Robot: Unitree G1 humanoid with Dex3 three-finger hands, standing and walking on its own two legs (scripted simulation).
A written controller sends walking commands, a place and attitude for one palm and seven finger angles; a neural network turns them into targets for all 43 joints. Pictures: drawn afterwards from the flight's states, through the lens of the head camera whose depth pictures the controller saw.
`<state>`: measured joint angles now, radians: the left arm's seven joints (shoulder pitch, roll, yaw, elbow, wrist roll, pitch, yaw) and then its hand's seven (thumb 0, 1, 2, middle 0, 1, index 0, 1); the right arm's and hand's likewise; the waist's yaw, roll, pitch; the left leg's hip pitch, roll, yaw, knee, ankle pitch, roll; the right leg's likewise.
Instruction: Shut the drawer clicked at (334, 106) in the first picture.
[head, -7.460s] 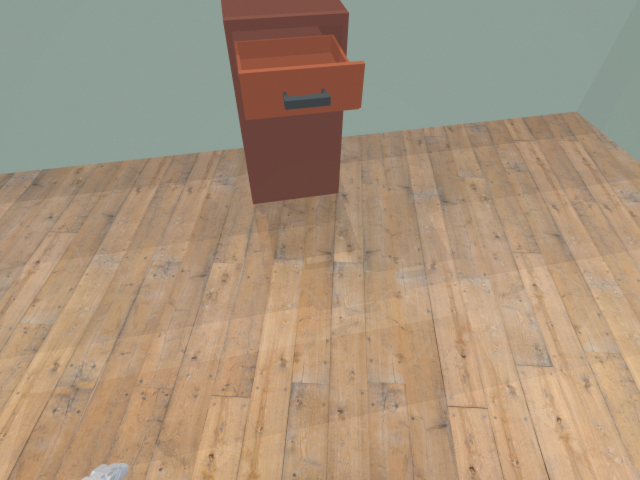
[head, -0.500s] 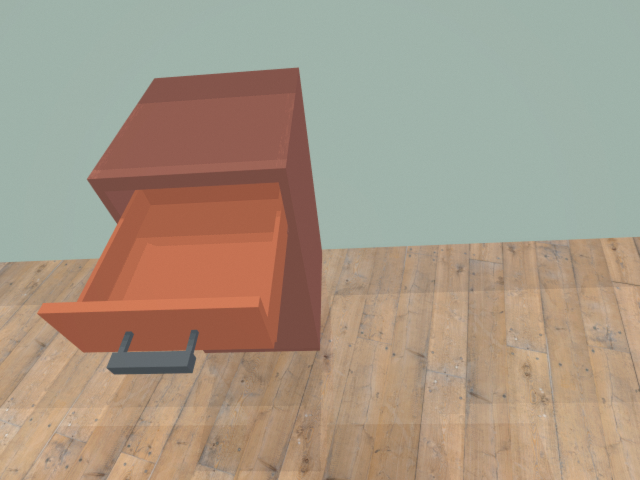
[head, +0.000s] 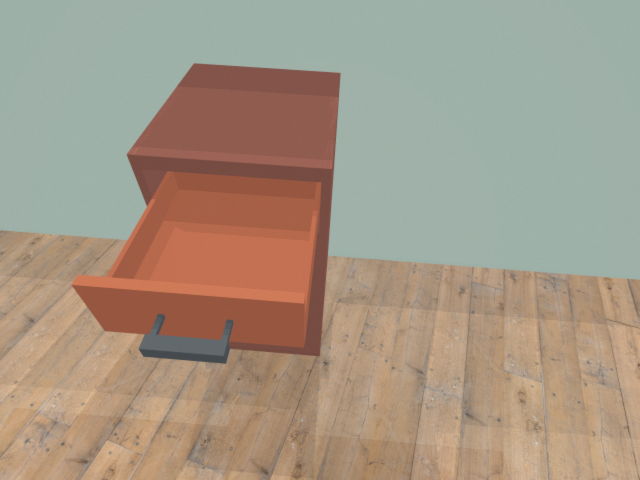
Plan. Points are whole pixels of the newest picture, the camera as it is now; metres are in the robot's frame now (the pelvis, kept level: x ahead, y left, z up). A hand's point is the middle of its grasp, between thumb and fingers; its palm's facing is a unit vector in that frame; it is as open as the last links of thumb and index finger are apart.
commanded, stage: come to a stop and stand still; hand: left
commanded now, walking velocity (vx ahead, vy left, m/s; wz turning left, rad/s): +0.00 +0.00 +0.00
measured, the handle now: (189, 335) +0.33 +0.25 -0.09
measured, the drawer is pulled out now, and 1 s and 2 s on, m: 0.29 0.29 0.29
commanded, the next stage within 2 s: look again from close up in 0.48 s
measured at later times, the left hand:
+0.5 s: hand out of the picture +0.02 +0.21 -0.17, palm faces +0.02 -0.98 -0.21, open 7.4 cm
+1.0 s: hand out of the picture +0.00 +0.19 -0.18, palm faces -0.01 -0.98 -0.20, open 7.4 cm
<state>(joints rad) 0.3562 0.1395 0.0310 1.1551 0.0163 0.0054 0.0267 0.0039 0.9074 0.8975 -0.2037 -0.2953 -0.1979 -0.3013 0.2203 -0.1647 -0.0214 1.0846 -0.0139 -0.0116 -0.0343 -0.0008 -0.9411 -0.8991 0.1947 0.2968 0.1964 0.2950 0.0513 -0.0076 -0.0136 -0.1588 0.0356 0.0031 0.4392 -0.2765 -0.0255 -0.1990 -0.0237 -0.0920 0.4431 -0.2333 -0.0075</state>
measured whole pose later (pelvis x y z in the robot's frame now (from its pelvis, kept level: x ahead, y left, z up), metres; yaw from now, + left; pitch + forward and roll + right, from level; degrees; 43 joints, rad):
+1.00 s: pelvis -0.01 +0.02 -0.01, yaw -2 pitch -2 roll +0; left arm 0.31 0.14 -0.02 1.09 0.01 -0.01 0.03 0.00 0.91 0.90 -0.20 -0.30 -0.20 -0.30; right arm 0.29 -0.17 0.02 1.07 -0.01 -0.02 -0.02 0.01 -0.92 -0.90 0.19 0.30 0.20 0.29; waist 0.00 0.02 0.02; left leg -0.16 0.01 0.05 0.51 -0.31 0.00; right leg -0.22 -0.05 -0.05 0.52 -0.27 0.01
